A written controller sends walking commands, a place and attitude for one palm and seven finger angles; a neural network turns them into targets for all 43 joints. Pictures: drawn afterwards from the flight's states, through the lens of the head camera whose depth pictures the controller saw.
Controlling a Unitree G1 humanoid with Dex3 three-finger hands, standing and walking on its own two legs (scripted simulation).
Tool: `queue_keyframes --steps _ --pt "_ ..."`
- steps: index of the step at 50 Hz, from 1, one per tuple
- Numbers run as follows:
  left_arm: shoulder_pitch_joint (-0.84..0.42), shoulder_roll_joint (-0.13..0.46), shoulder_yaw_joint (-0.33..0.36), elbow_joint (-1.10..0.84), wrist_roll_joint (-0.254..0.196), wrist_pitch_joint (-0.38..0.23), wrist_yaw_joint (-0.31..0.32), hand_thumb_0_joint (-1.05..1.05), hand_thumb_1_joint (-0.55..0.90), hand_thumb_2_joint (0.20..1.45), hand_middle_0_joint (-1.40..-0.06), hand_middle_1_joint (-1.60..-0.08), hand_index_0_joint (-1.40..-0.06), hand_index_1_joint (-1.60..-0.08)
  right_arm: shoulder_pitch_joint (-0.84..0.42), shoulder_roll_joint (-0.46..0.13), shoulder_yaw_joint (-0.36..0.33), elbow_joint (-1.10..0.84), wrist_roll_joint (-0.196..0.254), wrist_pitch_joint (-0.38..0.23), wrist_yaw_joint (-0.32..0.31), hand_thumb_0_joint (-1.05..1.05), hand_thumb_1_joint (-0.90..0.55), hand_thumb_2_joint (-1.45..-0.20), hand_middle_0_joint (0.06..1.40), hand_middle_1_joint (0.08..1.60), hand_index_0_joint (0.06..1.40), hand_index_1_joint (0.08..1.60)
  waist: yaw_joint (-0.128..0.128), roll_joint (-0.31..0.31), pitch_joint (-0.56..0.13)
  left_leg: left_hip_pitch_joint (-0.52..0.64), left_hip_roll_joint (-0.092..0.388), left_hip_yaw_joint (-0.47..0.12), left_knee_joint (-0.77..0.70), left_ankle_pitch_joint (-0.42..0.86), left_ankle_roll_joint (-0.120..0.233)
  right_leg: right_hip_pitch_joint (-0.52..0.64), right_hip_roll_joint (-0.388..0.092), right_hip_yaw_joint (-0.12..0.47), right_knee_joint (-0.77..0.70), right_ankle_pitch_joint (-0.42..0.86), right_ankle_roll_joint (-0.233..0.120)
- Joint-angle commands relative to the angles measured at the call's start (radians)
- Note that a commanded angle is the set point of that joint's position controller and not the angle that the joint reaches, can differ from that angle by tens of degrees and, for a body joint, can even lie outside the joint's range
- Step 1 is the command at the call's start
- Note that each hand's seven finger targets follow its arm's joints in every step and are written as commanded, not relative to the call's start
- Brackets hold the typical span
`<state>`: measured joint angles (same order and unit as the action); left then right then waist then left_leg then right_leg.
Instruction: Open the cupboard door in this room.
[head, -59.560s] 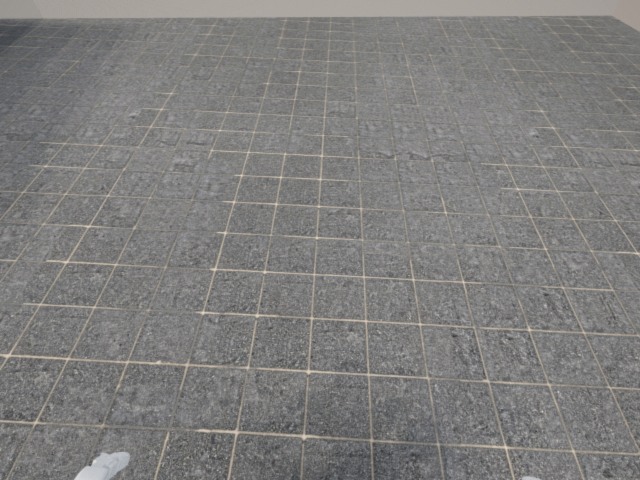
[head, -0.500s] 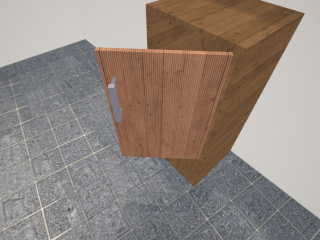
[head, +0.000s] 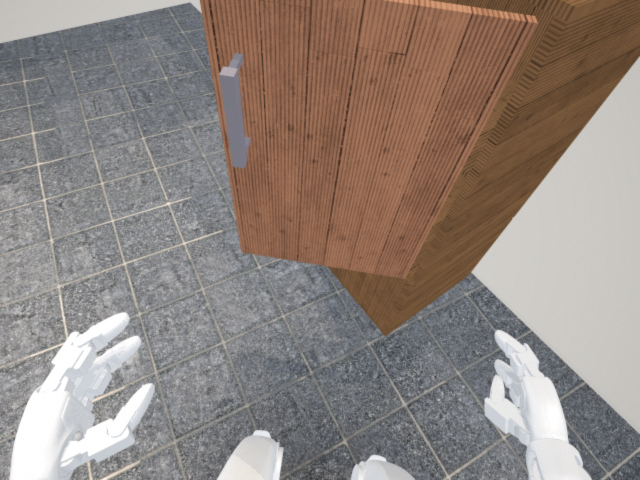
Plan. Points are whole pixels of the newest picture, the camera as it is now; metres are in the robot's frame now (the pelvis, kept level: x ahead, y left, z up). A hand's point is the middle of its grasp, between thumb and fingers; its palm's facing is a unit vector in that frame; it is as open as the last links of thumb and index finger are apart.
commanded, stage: raise the hand with hooked fingers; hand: left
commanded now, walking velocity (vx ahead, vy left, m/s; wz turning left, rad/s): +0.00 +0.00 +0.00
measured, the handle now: (238, 114) +0.57 +0.20 +0.10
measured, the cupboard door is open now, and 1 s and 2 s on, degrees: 46 46 46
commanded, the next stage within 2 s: move the hooked fingers beside the handle in 1.58 s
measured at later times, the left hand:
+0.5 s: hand (113, 337) +0.24 +0.25 +0.06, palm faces +0.00 -1.00 -0.06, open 12.2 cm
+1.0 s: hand (72, 264) +0.29 +0.30 +0.11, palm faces +0.02 -1.00 -0.06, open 13.9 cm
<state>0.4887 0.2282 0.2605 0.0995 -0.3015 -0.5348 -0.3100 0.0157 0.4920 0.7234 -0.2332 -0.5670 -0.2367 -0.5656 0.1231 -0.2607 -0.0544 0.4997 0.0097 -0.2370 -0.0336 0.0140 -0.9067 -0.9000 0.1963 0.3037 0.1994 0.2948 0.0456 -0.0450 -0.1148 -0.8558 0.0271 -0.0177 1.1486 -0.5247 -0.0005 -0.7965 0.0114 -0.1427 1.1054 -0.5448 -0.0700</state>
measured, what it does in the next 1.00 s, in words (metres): stands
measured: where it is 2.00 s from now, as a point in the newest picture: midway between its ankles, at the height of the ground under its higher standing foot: outside the picture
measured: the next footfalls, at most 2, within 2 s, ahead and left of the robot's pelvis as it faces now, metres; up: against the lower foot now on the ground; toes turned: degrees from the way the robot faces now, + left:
none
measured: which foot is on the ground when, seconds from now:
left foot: down 0.00-1.00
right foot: down 0.00-1.00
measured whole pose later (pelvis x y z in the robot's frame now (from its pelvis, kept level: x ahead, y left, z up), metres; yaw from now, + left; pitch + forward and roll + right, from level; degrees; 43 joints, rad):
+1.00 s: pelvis +0.01 +0.04 +0.04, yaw -1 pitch +10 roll -3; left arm 0.02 0.39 0.39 0.31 -0.34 -0.28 -0.44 -0.01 -0.49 0.30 -0.30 -1.20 -0.30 -1.20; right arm 0.26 -0.26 0.05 0.56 0.04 -0.22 -0.08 0.02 -0.90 -0.90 0.20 0.30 0.21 0.30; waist 0.01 0.02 -0.07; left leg -0.65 0.00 0.02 0.92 -0.43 0.06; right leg -0.59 0.00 -0.10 0.84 -0.42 -0.01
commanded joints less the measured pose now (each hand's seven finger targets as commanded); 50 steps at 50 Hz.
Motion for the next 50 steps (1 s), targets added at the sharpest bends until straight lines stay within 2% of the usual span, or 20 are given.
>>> queue_keyframes --steps 1,3,5,8,10,12,14,16,19,22,23,27,30,32,36,39,41,43,46,50 --pt "-0.282 0.153 -0.017 -0.389 -0.016 -0.134 -0.046 0.000 0.270 0.630 -0.245 -0.705 -0.245 -0.705 0.069 -0.111 -0.009 -0.046 0.008 -0.059 -0.026 0.000 -0.900 -0.900 0.200 0.300 0.200 0.300 -0.121 0.209 -0.238 0.173 -0.010 -0.015 -0.094 0.300 0.038 0.057 0.004 0.176 -0.193 0.278 0.041" --pt "-0.314 0.188 -0.006 -0.247 -0.019 -0.057 -0.109 0.000 0.223 0.610 -0.248 -0.735 -0.248 -0.735 0.076 -0.128 -0.001 -0.027 0.020 -0.060 -0.037 0.000 -0.900 -0.900 0.200 0.300 0.200 0.300 -0.140 0.131 -0.183 0.107 -0.009 -0.029 -0.082 0.271 0.041 0.056 0.007 0.180 -0.209 0.268 0.050" --pt "-0.258 0.220 0.039 -0.120 -0.031 0.054 -0.152 0.000 0.177 0.590 -0.252 -0.765 -0.252 -0.765 0.064 -0.136 0.002 -0.042 0.037 -0.049 -0.048 0.000 -0.900 -0.900 0.200 0.300 0.200 0.300 -0.113 0.046 -0.173 0.053 -0.018 -0.024 -0.113 0.232 0.041 0.113 -0.005 0.201 -0.261 0.204 0.062" --pt "-0.188 0.282 0.151 -0.063 -0.092 0.220 -0.187 0.000 0.107 0.560 -0.257 -0.810 -0.257 -0.810 0.034 -0.134 0.010 -0.098 0.049 -0.023 -0.056 0.000 -0.900 -0.900 0.200 0.300 0.200 0.300 -0.032 0.023 -0.252 0.062 -0.038 -0.007 -0.156 0.268 0.036 0.283 -0.041 0.244 -0.316 0.235 0.083" --pt "-0.165 0.307 0.239 -0.096 -0.129 0.254 -0.155 0.000 0.060 0.540 -0.260 -0.840 -0.260 -0.840 0.029 -0.113 0.012 -0.116 0.045 -0.012 -0.056 0.000 -0.900 -0.900 0.200 0.300 0.200 0.300 -0.001 -0.021 -0.308 0.073 -0.039 -0.013 -0.178 0.305 0.029 0.376 -0.063 0.251 -0.319 0.340 0.104" --pt "-0.145 0.313 0.289 -0.148 -0.141 0.221 -0.095 0.000 0.013 0.520 -0.263 -0.870 -0.263 -0.870 0.034 -0.091 0.011 -0.113 0.035 -0.017 -0.049 0.000 -0.900 -0.900 0.200 0.300 0.200 0.300 0.027 0.004 -0.325 0.099 -0.032 -0.024 -0.201 0.354 0.021 0.407 -0.051 0.222 -0.286 0.441 0.093" --pt "-0.143 0.267 0.265 -0.187 -0.127 0.157 -0.046 0.000 -0.033 0.500 -0.267 -0.900 -0.267 -0.900 0.053 -0.078 0.006 -0.097 0.029 -0.026 -0.038 0.000 -0.900 -0.900 0.200 0.300 0.200 0.300 0.018 0.044 -0.287 0.137 -0.029 -0.013 -0.234 0.366 0.017 0.349 -0.036 0.185 -0.275 0.439 0.083" --pt "-0.187 0.223 0.200 -0.180 -0.098 0.096 -0.022 0.000 -0.080 0.480 -0.270 -0.930 -0.270 -0.930 0.067 -0.088 -0.001 -0.070 0.026 -0.034 -0.030 0.000 -0.900 -0.900 0.200 0.300 0.200 0.300 -0.022 0.058 -0.215 0.155 -0.027 -0.010 -0.244 0.342 0.021 0.254 -0.021 0.155 -0.274 0.372 0.078" --pt "-0.267 0.203 0.112 -0.096 -0.058 0.059 -0.059 0.000 -0.150 0.450 -0.275 -0.975 -0.275 -0.975 0.098 -0.122 -0.003 -0.053 0.031 -0.044 -0.030 0.000 -0.900 -0.900 0.200 0.300 0.200 0.300 -0.074 0.065 -0.133 0.141 -0.025 -0.012 -0.240 0.258 0.029 0.144 -0.010 0.148 -0.286 0.211 0.066" --pt "-0.338 0.253 0.102 -0.066 -0.063 0.069 -0.119 0.000 -0.220 0.420 -0.280 -1.020 -0.280 -1.020 0.119 -0.153 -0.004 -0.058 0.042 -0.055 -0.045 0.000 -0.900 -0.900 0.200 0.300 0.200 0.300 -0.090 0.063 -0.125 0.159 -0.025 -0.015 -0.250 0.211 0.037 0.134 -0.011 0.167 -0.325 0.119 0.059" --pt "-0.367 0.294 0.131 -0.092 -0.067 0.073 -0.134 0.000 -0.243 0.410 -0.282 -1.035 -0.282 -1.035 0.127 -0.158 -0.003 -0.063 0.043 -0.056 -0.049 0.000 -0.900 -0.900 0.200 0.300 0.200 0.300 -0.075 0.084 -0.184 0.184 -0.027 -0.014 -0.266 0.217 0.038 0.170 -0.013 0.165 -0.326 0.123 0.058" --pt "-0.431 0.386 0.217 -0.176 -0.086 0.083 -0.116 0.000 -0.337 0.370 -0.288 -1.095 -0.288 -1.095 0.124 -0.156 0.008 -0.070 0.040 -0.065 -0.060 0.000 -0.900 -0.900 0.200 0.300 0.200 0.300 -0.039 0.165 -0.251 0.295 -0.020 -0.037 -0.322 0.284 0.031 0.218 0.007 0.111 -0.297 0.207 0.038" --pt "-0.398 0.338 0.214 -0.174 -0.093 0.083 -0.070 0.000 -0.407 0.340 -0.293 -1.140 -0.293 -1.140 0.116 -0.141 0.016 -0.071 0.038 -0.066 -0.054 0.000 -0.900 -0.900 0.200 0.300 0.200 0.300 -0.029 0.199 -0.221 0.345 -0.015 -0.044 -0.357 0.312 0.019 0.209 0.012 0.080 -0.299 0.238 0.036" --pt "-0.400 0.335 0.214 -0.112 -0.087 0.108 -0.056 0.000 -0.453 0.320 -0.297 -1.170 -0.297 -1.170 0.121 -0.147 0.020 -0.072 0.037 -0.057 -0.048 0.000 -0.900 -0.900 0.200 0.300 0.200 0.300 -0.031 0.170 -0.183 0.339 -0.013 -0.054 -0.368 0.326 0.013 0.212 0.018 0.067 -0.300 0.254 0.032" --pt "-0.422 0.301 0.156 -0.009 -0.061 0.196 -0.090 0.000 -0.500 0.300 -0.300 -1.200 -0.300 -1.200 0.128 -0.161 0.022 -0.086 0.043 -0.035 -0.044 0.000 -0.900 -0.900 0.200 0.300 0.200 0.300 -0.055 0.140 -0.132 0.331 -0.012 -0.046 -0.387 0.308 0.011 0.192 0.013 0.060 -0.327 0.267 0.043" --pt "-0.501 0.326 0.160 0.039 -0.062 0.248 -0.133 0.000 -0.500 0.300 -0.300 -1.200 -0.300 -1.200 0.132 -0.170 0.026 -0.096 0.046 -0.023 -0.050 0.000 -0.900 -0.900 0.200 0.300 0.200 0.300 -0.058 0.100 -0.121 0.324 -0.014 -0.047 -0.396 0.303 0.012 0.206 0.017 0.061 -0.343 0.276 0.041" --pt "-0.582 0.361 0.186 0.002 -0.065 0.243 -0.141 0.000 -0.500 0.300 -0.300 -1.200 -0.300 -1.200 0.129 -0.170 0.026 -0.097 0.043 -0.025 -0.057 0.000 -0.900 -0.900 0.200 0.300 0.200 0.300 -0.060 0.092 -0.166 0.354 -0.015 -0.051 -0.395 0.323 0.014 0.225 0.015 0.065 -0.348 0.289 0.041" --pt "-0.656 0.405 0.219 -0.048 -0.070 0.214 -0.141 0.000 -0.500 0.300 -0.300 -1.200 -0.300 -1.200 0.132 -0.165 0.030 -0.091 0.038 -0.028 -0.059 0.000 -0.900 -0.900 0.200 0.300 0.200 0.300 -0.051 0.142 -0.224 0.412 -0.015 -0.053 -0.392 0.375 0.008 0.240 0.019 0.072 -0.343 0.314 0.035" --pt "-0.685 0.414 0.231 -0.051 -0.068 0.171 -0.132 0.000 -0.500 0.300 -0.300 -1.200 -0.300 -1.200 0.137 -0.158 0.034 -0.074 0.033 -0.035 -0.059 0.000 -0.900 -0.900 0.200 0.300 0.200 0.300 -0.049 0.175 -0.235 0.470 -0.007 -0.072 -0.399 0.443 -0.008 0.225 0.021 0.064 -0.336 0.326 0.031" --pt "-0.698 0.428 0.233 0.039 -0.056 0.189 -0.150 0.000 -0.500 0.300 -0.300 -1.200 -0.300 -1.200 0.146 -0.166 0.035 -0.053 0.035 -0.026 -0.060 0.000 -0.900 -0.900 0.200 0.300 0.200 0.300 -0.051 0.201 -0.214 0.486 0.000 -0.081 -0.414 0.481 -0.019 0.217 0.017 0.060 -0.346 0.325 0.032"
